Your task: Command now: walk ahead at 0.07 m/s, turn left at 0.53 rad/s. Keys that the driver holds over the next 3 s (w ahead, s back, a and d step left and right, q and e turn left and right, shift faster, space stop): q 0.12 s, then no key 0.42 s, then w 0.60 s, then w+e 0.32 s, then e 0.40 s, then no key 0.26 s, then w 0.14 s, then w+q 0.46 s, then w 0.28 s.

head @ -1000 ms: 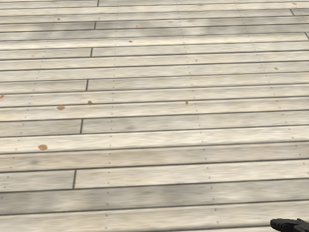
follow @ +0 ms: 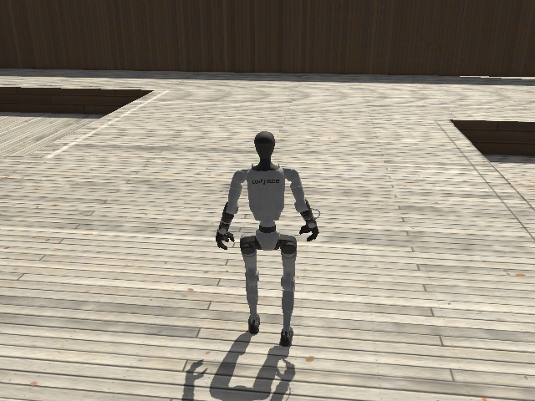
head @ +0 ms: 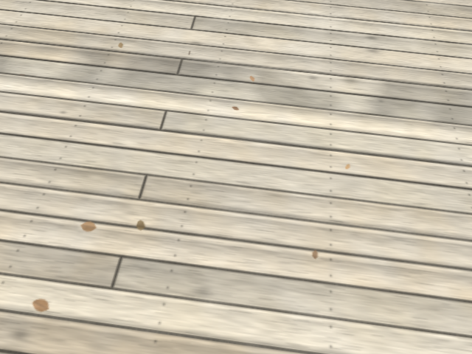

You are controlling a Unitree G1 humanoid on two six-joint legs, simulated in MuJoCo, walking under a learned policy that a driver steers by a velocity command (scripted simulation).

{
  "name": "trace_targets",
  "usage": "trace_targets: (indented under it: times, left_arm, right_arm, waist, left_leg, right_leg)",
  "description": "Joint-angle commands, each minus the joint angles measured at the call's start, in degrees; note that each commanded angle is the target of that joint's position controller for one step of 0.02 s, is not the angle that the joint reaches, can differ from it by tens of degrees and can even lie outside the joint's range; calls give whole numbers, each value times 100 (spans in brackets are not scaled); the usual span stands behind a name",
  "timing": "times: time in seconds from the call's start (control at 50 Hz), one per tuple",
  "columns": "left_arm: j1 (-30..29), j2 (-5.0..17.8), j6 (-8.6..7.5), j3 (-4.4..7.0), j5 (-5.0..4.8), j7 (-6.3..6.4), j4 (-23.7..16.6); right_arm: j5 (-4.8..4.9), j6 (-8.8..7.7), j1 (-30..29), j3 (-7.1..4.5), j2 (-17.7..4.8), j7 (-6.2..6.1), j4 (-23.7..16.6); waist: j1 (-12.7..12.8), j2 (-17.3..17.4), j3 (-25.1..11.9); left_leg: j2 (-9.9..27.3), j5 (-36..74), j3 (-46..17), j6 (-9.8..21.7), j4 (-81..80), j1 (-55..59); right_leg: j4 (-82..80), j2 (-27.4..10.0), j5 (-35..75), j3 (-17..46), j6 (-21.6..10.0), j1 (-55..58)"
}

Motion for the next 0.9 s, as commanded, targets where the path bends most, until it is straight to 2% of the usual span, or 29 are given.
trace_targets:
  times: [0.02,0.04,0.06,0.08,0.12,0.2,0.3,0.34,0.36,0.38,0.4,0.42,0.44,0.48,0.52,0.54,0.56,0.58,0.62,0.66,0.68,0.7,0.74,0.76,0.78,0.8,0.82,0.86,0.9]
  left_arm:
    - [65,668,-68,119,-107,-100,-509]
    - [2,616,-30,130,-66,-32,-445]
    - [-78,700,22,169,10,39,-466]
    - [-16,685,67,181,17,51,-469]
    - [148,536,83,154,-4,66,-451]
    - [145,400,89,81,-16,74,-410]
    - [93,465,37,81,-50,-18,-458]
    - [380,357,-30,62,-28,-96,-362]
    - [438,422,-57,64,47,-127,-353]
    - [524,795,-75,114,180,-120,-411]
    - [212,973,-65,128,251,-126,-363]
    - [-169,635,-107,38,258,-122,-550]
    - [-284,554,-141,15,196,-106,-549]
    - [-228,614,-182,19,30,-88,-464]
    - [53,510,-196,-31,28,-95,-349]
    - [175,459,-213,-51,54,-118,-332]
    - [501,426,-241,-76,91,-160,-288]
    - [436,443,-224,-82,74,-164,-252]
    - [411,708,-131,11,-36,-117,-268]
    - [603,909,-93,71,-81,-56,-255]
    - [649,934,-104,89,-107,-37,-245]
    - [583,912,-122,89,-128,-34,-250]
    - [115,709,-126,37,-178,-84,-366]
    - [-163,415,-158,-44,-173,-101,-498]
    - [-321,104,-267,-117,-170,-112,-695]
    - [-497,374,-390,-58,-195,-102,-855]
    - [-359,569,-465,29,-261,-138,-799]
    - [-192,452,-531,10,-235,-224,-660]
    - [-364,383,-518,18,-165,-318,-660]
  right_arm:
    - [27,-54,655,-306,-1112,-67,-388]
    - [116,-26,378,-277,-967,-96,-402]
    - [155,24,167,-243,-869,-144,-444]
    - [94,62,59,-234,-875,-186,-488]
    - [19,97,21,-261,-920,-246,-552]
    - [24,128,62,-257,-908,-344,-548]
    - [-30,197,70,-156,-797,-295,-475]
    - [20,228,-15,-75,-671,-291,-444]
    - [25,219,208,-26,-534,-291,-355]
    - [-46,190,412,39,-313,-292,-337]
    - [-14,141,399,6,-331,-271,-487]
    - [-71,110,207,-54,-628,-285,-429]
    - [-43,105,96,-93,-657,-279,-409]
    - [-94,154,26,-43,-412,-286,-318]
    - [-75,182,36,13,-260,-255,-264]
    - [-61,193,55,5,-340,-254,-263]
    - [-26,217,138,-8,-450,-273,-178]
    - [1,236,280,-18,-367,-260,-53]
    - [19,183,280,-15,-327,-236,0]
    - [109,2,151,-18,-270,-205,-45]
    - [138,-97,106,-3,-222,-190,-48]
    - [151,-183,176,0,-185,-167,-14]
    - [159,-301,842,-38,-193,-120,282]
    - [127,-343,1322,-127,-469,-125,465]
    - [117,-382,1826,-249,-911,-123,612]
    - [77,-444,2128,-274,-1082,-70,574]
    - [38,-505,1970,-184,-835,-83,539]
    - [69,-532,1716,-128,-654,-106,445]
    - [63,-463,1609,-25,-421,-124,449]
  waist:
    - [-286,559,-1843]
    - [-150,136,-1411]
    - [-64,200,-1131]
    - [61,428,-1067]
    - [124,651,-1112]
    - [-8,727,-1310]
    - [-154,926,-1088]
    - [52,852,-1007]
    - [49,661,-947]
    - [-110,-215,-954]
    - [-430,-1401,-628]
    - [-265,-1272,-555]
    - [-264,-1151,-535]
    - [-200,-1047,-540]
    - [-167,-876,-619]
    - [-107,-746,-697]
    - [75,-517,-882]
    - [-15,-457,-824]
    - [52,-663,-289]
    - [119,-801,170]
    - [143,-827,318]
    - [74,-843,353]
    - [-318,-763,212]
    - [-489,-246,153]
    - [-502,1094,41]
    - [-720,1688,35]
    - [-521,1126,49]
    - [-366,515,-137]
    - [-316,456,-92]
  left_leg:
    - [1856,3211,-2589,1654,-1066,2903]
    - [1539,2271,-2259,1309,-1213,2387]
    - [1360,1672,-2100,1145,-1365,1874]
    - [1170,1439,-1969,1086,-1476,1422]
    - [1004,1389,-1869,1070,-1529,1203]
    - [966,847,-1785,1002,-1447,1161]
    - [1026,-79,-2135,893,-1354,1039]
    - [878,-166,-2095,664,-1106,866]
    - [669,-380,-1956,389,-928,687]
    - [169,-1006,-1453,4,-61,346]
    - [-338,-1718,-731,-242,150,212]
    - [-124,-1763,-740,-404,557,619]
    - [-87,-1412,-676,-426,518,742]
    - [6,-686,-606,-487,-66,998]
    - [94,106,-656,-462,-565,1488]
    - [186,588,-737,-415,-578,1666]
    - [178,418,-718,-316,-411,1950]
    - [7,-514,-586,-253,-359,1686]
    - [-235,-1782,-248,-198,-13,832]
    - [-152,-1643,49,-150,510,215]
    - [-19,-1524,-1,-104,585,189]
    - [68,-1462,-30,-34,480,340]
    - [29,-1250,-17,145,-381,1564]
    - [363,-1525,-710,299,-867,2010]
    - [1165,-2400,-2441,767,-1679,2652]
    - [2038,-2073,-4139,1405,-2305,3136]
    - [2135,-1672,-4019,1447,-2130,3315]
    - [1833,-1205,-3067,1131,-2077,3490]
    - [1527,-297,-2266,879,-2289,3200]
  right_leg:
    - [2321,163,-421,1191,46,-2059]
    - [1925,12,-3,1154,52,-2095]
    - [1537,-59,321,1152,90,-1961]
    - [1396,-4,564,1095,122,-1597]
    - [895,131,770,1053,213,-1338]
    - [-34,72,1100,1038,336,-931]
    - [-1031,68,1101,927,207,-421]
    - [-2229,143,1779,747,19,247]
    - [-2743,-22,2197,896,-126,623]
    - [-3153,-970,2685,1896,-443,905]
    - [-3415,-1630,2795,2730,-1160,183]
    - [-3584,-1661,2566,2778,-1378,-205]
    - [-3463,-1396,2427,2503,-1219,-115]
    - [-3204,-1013,2542,2037,-875,152]
    - [-2971,-740,2764,1722,-623,231]
    - [-2863,-615,2629,1629,-515,246]
    - [-2986,-431,2014,1518,-421,110]
    - [-3031,-290,1104,1326,-383,180]
    - [-3272,-527,-737,1727,-682,131]
    - [-3774,-1250,-1558,2683,-1157,171]
    - [-3873,-1460,-1539,2984,-1315,58]
    - [-3856,-1500,-1339,2977,-1342,-42]
    - [-3448,-1048,-710,2252,-1060,-655]
    - [-2598,-547,-102,1576,-757,-1040]
    - [-863,256,541,536,-318,-1870]
    - [379,404,-126,806,-255,-2829]
    - [1174,120,-158,1135,-350,-3259]
    - [1336,-215,774,1136,-528,-3486]
    - [817,-406,1450,1031,-466,-3168]
Next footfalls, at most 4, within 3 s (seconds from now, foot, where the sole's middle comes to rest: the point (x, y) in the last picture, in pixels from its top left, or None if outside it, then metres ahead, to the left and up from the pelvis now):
0.36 right None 0.11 -0.15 -0.76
1.20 right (277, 340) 0.46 -0.10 -0.76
1.68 left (205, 254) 0.71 0.11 -0.76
2.08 right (288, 285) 0.62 -0.14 -0.76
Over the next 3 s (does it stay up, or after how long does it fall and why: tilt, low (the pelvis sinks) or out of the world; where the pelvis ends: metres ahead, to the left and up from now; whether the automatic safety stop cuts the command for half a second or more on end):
stays up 0.91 -0.02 0.01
